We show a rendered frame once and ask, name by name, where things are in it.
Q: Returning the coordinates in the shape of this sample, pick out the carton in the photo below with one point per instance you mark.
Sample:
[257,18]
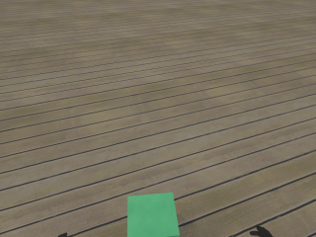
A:
[152,215]

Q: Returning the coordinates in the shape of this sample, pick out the robot right hand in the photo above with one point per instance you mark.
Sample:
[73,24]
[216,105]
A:
[262,232]

